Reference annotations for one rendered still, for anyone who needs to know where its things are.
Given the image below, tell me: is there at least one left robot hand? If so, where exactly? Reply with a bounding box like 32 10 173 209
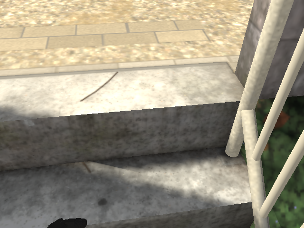
48 218 87 228

